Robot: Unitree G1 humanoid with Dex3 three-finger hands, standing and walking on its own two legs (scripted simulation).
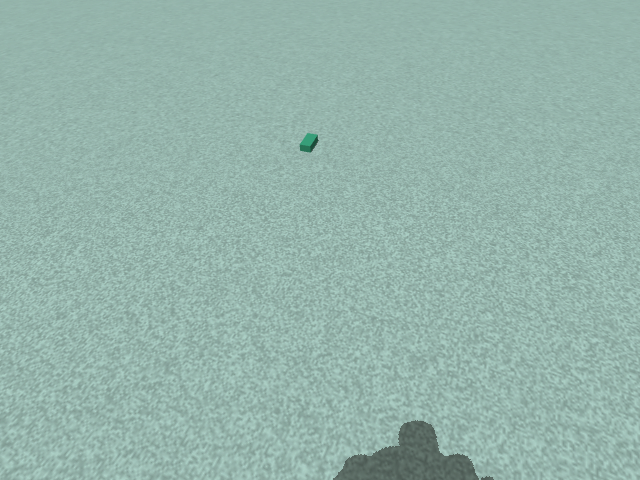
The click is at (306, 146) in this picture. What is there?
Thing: flat box
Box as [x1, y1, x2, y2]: [300, 133, 317, 152]
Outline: 307,133 300,143 300,150 310,152 317,141 317,135
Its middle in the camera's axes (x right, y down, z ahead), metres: -0.06 -0.56 +2.26
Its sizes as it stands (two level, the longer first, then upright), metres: 0.128 0.064 0.042
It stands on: the floor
